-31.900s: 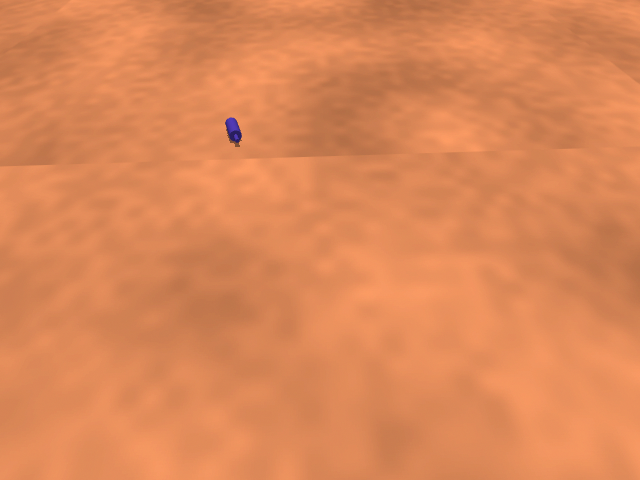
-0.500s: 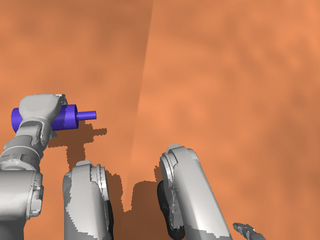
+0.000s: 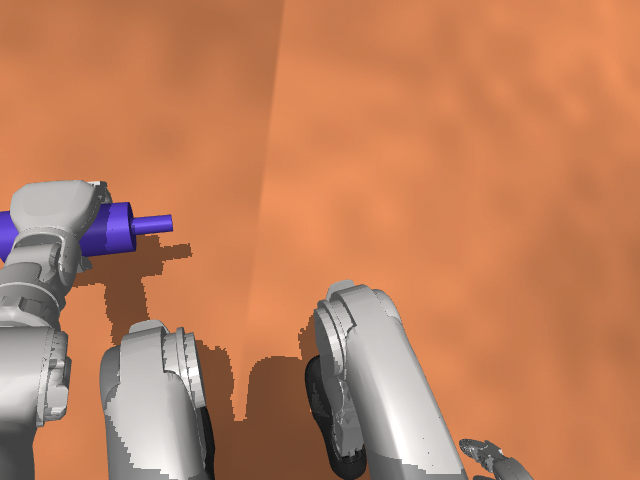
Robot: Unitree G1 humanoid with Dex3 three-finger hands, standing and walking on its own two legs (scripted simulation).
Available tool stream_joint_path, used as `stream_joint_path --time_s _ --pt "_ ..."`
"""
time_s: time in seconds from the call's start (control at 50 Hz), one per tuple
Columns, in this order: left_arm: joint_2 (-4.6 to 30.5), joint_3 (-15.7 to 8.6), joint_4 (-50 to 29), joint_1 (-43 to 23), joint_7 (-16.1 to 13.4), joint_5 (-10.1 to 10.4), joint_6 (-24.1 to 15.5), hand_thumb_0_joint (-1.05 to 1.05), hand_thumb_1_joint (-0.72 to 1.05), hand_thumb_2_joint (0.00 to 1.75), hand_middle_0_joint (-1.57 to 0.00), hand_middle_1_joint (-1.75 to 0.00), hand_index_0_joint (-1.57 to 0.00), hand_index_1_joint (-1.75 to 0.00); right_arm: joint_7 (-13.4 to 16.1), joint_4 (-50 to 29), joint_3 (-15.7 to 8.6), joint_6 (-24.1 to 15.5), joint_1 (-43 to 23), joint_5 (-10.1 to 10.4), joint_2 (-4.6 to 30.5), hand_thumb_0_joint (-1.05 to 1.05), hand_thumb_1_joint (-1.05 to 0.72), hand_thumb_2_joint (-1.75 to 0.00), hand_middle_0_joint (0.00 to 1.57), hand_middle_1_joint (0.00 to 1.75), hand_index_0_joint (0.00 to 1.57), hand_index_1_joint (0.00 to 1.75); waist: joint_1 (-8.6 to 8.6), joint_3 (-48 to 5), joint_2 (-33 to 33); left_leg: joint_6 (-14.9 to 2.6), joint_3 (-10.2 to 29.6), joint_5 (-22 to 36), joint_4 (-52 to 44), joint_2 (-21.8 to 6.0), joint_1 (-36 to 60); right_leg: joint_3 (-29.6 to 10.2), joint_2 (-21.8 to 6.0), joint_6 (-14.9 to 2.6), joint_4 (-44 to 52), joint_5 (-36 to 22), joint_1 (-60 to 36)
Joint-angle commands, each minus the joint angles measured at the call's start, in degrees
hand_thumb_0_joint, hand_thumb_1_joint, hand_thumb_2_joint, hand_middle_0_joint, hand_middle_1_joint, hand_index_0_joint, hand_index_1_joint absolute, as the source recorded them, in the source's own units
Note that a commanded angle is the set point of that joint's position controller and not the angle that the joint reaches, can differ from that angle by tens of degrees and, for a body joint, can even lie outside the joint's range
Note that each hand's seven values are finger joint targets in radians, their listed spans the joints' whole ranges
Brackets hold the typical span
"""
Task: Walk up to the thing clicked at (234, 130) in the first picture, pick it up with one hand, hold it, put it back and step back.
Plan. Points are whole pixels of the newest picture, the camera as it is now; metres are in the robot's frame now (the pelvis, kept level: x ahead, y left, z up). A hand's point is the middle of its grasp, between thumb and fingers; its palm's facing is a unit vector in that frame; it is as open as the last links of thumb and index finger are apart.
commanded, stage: lower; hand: left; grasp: from above
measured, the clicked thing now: (94, 230) +0.46 +0.22 -0.21
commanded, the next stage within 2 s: rest in 0.20 s
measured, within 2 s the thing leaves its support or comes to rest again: rests again in 1.14 s
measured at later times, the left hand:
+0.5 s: hand (92, 241) +0.46 +0.23 -0.25, palm faces -0.49 -0.04 -0.87, open 9.8 cm
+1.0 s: hand (105, 242) +0.46 +0.22 -0.28, palm faces -0.49 -0.06 -0.87, open 9.8 cm
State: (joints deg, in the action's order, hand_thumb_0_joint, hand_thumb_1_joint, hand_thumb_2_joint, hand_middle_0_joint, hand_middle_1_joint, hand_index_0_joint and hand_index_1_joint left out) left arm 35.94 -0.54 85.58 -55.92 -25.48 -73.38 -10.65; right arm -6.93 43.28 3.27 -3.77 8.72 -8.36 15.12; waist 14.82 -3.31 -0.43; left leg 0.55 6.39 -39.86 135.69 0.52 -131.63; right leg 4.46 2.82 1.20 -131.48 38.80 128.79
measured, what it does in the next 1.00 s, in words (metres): stands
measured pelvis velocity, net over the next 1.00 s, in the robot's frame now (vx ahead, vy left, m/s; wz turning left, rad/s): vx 0.00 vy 0.01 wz -0.09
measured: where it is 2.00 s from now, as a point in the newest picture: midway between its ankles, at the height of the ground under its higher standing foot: (271, 460)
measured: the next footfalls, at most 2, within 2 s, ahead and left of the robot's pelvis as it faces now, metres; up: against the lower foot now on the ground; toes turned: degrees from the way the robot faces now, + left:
none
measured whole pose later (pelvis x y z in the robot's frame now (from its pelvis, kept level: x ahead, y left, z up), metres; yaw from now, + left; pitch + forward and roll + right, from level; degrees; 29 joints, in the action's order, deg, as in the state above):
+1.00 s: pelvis +0.00 +0.01 -0.04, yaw -5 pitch +31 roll -11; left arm 45.3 -3.9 97.8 -58.5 -36.2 -75.5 -12.5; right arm -13.4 42.2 11.2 -10.3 6.3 -12.9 17.2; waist 20.7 5.1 -4.6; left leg 0.5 11.1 -42.3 145.3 -0.1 -134.9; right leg 8.5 4.4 2.2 -137.2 38.9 131.0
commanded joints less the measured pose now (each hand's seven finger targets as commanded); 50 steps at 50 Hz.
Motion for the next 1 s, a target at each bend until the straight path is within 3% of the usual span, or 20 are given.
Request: stream_joint_path --time_s 0.0,0.02,0.08,0.18,0.24,0.34,0.4,0.5,0.54,0.56,0.6,0.64,0.66,0.7,0.74,0.84,0.88,0.9,0.94,0.98 --pt "11.2 -0.3 -7.0 -20.7 -3.3 0.6 -0.8 0.00 0.67 0.88 -1.06 -0.66 -1.05 -0.67 0.4 -0.3 -3.6 -0.4 12.5 -0.3 13.6 0.00 -0.91 -0.90 0.20 0.30 0.20 0.30 1.40 -38.8 15.3 -2.16 -3.9 11.2 -12.1 0.2 27.5 4.5 1.1 -3.22 12.3 -13.5 -20.6" --pt "13.2 -1.1 -8.8 -23.6 -3.4 0.7 -1.3 0.00 0.69 0.90 -1.07 -0.69 -1.06 -0.70 0.4 -0.4 -3.4 -0.5 12.5 -0.4 14.1 0.00 -0.91 -0.90 0.20 0.30 0.20 0.30 1.73 -40.4 16.5 -2.23 -3.8 11.2 -11.5 0.3 28.1 4.5 1.1 -3.19 12.0 -13.7 -20.5" --pt "14.6 -2.0 -6.5 -20.4 -4.4 0.2 -1.6 0.00 0.69 0.89 -1.07 -0.68 -1.06 -0.69 0.2 -0.5 -3.0 -0.8 12.2 -0.7 14.1 0.00 -0.91 -0.90 0.20 0.30 0.20 0.30 0.79 -39.2 16.1 -2.24 -4.0 11.2 -10.9 0.3 26.5 4.5 1.3 -3.13 11.5 -13.7 -21.0" --pt "14.1 -1.8 -5.9 -21.7 -5.9 -0.6 -1.6 0.00 0.71 0.89 -1.07 -0.72 -1.06 -0.72 -0.4 -0.6 -2.5 -1.3 12.2 -1.6 14.6 0.00 -0.91 -0.90 0.20 0.30 0.20 0.30 2.99 -38.0 17.2 -2.13 -3.4 10.6 -9.5 0.0 26.9 5.4 1.5 -3.10 10.4 -13.5 -19.5" --pt "17.2 -3.7 -8.4 -20.7 -6.9 -0.9 -1.6 0.00 0.70 0.87 -1.06 -0.70 -1.06 -0.70 -0.5 -0.6 -2.4 -1.4 12.3 -1.7 14.9 0.00 -0.91 -0.90 0.20 0.30 0.20 0.30 0.93 -41.3 20.8 -1.68 -3.4 12.3 -9.7 -0.1 28.2 5.3 1.5 -3.33 9.3 -14.5 -20.9" --pt "15.0 -2.5 -2.0 -21.2 -7.9 -1.1 -1.0 0.00 0.68 0.91 -1.04 -0.70 -1.04 -0.70 -1.6 -0.2 -1.6 -2.4 12.4 -2.4 15.4 0.00 -0.90 -0.90 0.20 0.30 0.20 0.30 4.49 -34.6 17.7 -2.03 -2.7 10.0 -8.0 -0.2 24.7 6.5 1.5 -3.19 8.5 -13.2 -17.1" --pt "17.9 -3.9 -4.5 -19.9 -8.5 -0.8 -1.1 0.00 0.67 0.87 -1.04 -0.67 -1.03 -0.68 -1.8 -0.6 -1.2 -2.5 12.4 -2.4 15.5 0.00 -0.90 -0.90 0.20 0.30 0.20 0.30 2.41 -39.3 19.6 -2.04 -2.8 12.0 -7.4 -0.4 25.7 5.7 1.9 -3.07 8.6 -15.0 -20.8" --pt "15.0 -2.1 0.3 -20.5 -8.7 -0.8 -1.2 0.00 0.68 0.90 -1.03 -0.72 -1.03 -0.71 -2.9 -0.1 -0.3 -3.5 11.8 -3.0 15.8 0.00 -0.90 -0.90 0.20 0.30 0.20 0.30 5.43 -33.9 19.0 -1.79 -1.8 11.2 -6.6 -0.6 25.2 7.3 2.1 -3.28 7.1 -14.6 -17.4" --pt "18.6 -4.0 -1.1 -20.5 -9.5 -0.9 -1.9 0.00 0.70 0.93 -1.05 -0.72 -1.05 -0.72 -3.1 -0.5 0.0 -3.8 12.3 -3.1 16.9 0.00 -0.90 -0.90 0.20 0.30 0.20 0.30 4.65 -34.7 19.3 -1.84 -1.6 11.4 -6.3 -0.5 24.9 7.6 2.0 -3.25 7.5 -14.6 -18.8" --pt "19.7 -5.0 -3.1 -19.4 -9.9 -0.9 -2.0 0.00 0.70 0.90 -1.05 -0.71 -1.05 -0.71 -3.1 -0.7 -0.1 -4.0 12.1 -2.9 16.9 0.00 -0.90 -0.90 0.20 0.30 0.20 0.30 3.16 -36.6 21.2 -1.48 -1.8 12.8 -7.1 -0.4 26.3 7.5 2.0 -3.37 7.2 -15.3 -19.6" --pt "17.8 -3.7 -0.6 -19.4 -10.2 -1.6 -1.9 0.00 0.74 0.92 -1.07 -0.72 -1.07 -0.72 -3.7 -0.6 0.1 -4.2 11.6 -3.4 17.0 0.00 -0.90 -0.90 0.20 0.30 0.20 0.30 5.07 -35.4 21.6 -1.23 -1.4 13.5 -6.3 -0.8 27.0 8.1 2.2 -3.38 6.3 -16.2 -18.6" --pt "19.0 -4.3 -2.1 -20.6 -10.9 -1.5 -2.4 0.00 0.73 0.91 -1.05 -0.74 -1.06 -0.73 -4.0 -0.6 0.5 -4.5 12.0 -3.4 17.4 0.00 -0.90 -0.90 0.20 0.30 0.20 0.30 5.25 -36.3 22.0 -1.34 -1.2 14.3 -6.2 -0.6 27.3 8.1 2.2 -3.29 6.3 -17.2 -19.6" --pt "17.4 -3.4 2.4 -19.1 -11.0 -1.6 -2.1 0.00 0.74 0.89 -1.05 -0.74 -1.06 -0.72 -4.3 -0.4 0.9 -4.9 11.6 -3.8 17.3 0.00 -0.90 -0.90 0.20 0.30 0.20 0.30 6.19 -33.2 21.1 -1.38 -1.2 13.3 -5.5 -0.7 26.2 8.3 2.2 -3.32 6.1 -16.6 -18.4" --pt "20.6 -4.8 -0.3 -20.6 -11.9 -1.7 -2.4 0.00 0.72 0.90 -1.05 -0.72 -1.06 -0.72 -4.5 -0.3 1.1 -5.1 11.7 -3.8 17.8 0.00 -0.90 -0.90 0.20 0.30 0.20 0.30 5.44 -35.5 21.9 -1.54 -1.2 13.7 -5.3 -0.9 26.9 8.2 2.5 -3.02 6.7 -17.4 -20.0" --pt "20.0 -4.7 0.7 -19.2 -12.6 -1.4 -2.2 0.00 0.72 0.87 -1.04 -0.72 -1.05 -0.71 -4.9 -0.3 1.4 -5.3 11.6 -3.9 17.8 0.00 -0.90 -0.90 0.20 0.30 0.20 0.30 5.26 -35.0 22.3 -1.38 -1.2 14.8 -5.5 -1.0 26.4 8.2 2.6 -2.96 6.4 -18.5 -21.2" --pt "20.7 -4.2 3.4 -19.4 -13.5 -1.2 -1.8 0.00 0.73 0.87 -1.05 -0.72 -1.06 -0.70 -5.7 -0.2 2.5 -5.7 10.7 -4.1 18.0 0.00 -0.90 -0.90 0.20 0.30 0.20 0.30 6.17 -34.6 21.3 -1.73 -0.8 14.5 -4.6 -1.4 25.0 8.0 3.2 -2.70 6.5 -19.3 -23.1" --pt "20.3 -3.3 5.4 -20.5 -13.7 -1.1 -1.8 0.00 0.74 0.85 -1.05 -0.71 -1.07 -0.70 -5.9 -0.4 2.9 -6.2 10.7 -4.4 18.6 0.00 -0.90 -0.90 0.20 0.30 0.20 0.30 7.83 -31.6 19.9 -1.99 -0.6 12.6 -3.8 -1.5 23.1 8.2 3.2 -2.64 6.8 -17.7 -21.9" --pt "21.1 -3.6 3.6 -21.2 -13.9 -1.1 -2.1 0.00 0.73 0.84 -1.05 -0.70 -1.06 -0.68 -6.0 -0.3 2.8 -6.2 10.4 -4.2 18.7 0.00 -0.90 -0.90 0.20 0.30 0.20 0.30 7.02 -32.9 21.1 -1.71 -0.2 12.6 -4.8 -1.5 24.0 8.3 3.3 -2.88 6.6 -17.3 -22.2" --pt "20.7 -3.1 6.1 -20.7 -13.8 -1.0 -2.0 0.00 0.77 0.81 -1.08 -0.68 -1.09 -0.66 -6.2 -0.4 3.1 -6.9 10.1 -4.4 19.1 0.00 -0.90 -0.90 0.20 0.30 0.20 0.30 7.75 -30.3 21.3 -1.57 -0.1 11.2 -4.7 -1.5 24.2 8.9 3.1 -2.93 6.4 -15.8 -20.2" --pt "23.4 -4.8 5.6 -21.3 -14.2 -1.6 -2.4 0.00 0.79 0.80 -1.10 -0.67 -1.11 -0.65 -6.3 -1.7 3.2 -7.4 9.5 -4.5 20.3 0.00 -0.90 -0.90 0.20 0.30 0.20 0.30 8.02 -29.3 21.0 -1.42 0.7 10.2 -5.2 -1.5 24.3 9.6 2.8 -3.03 6.0 -14.7 -19.2"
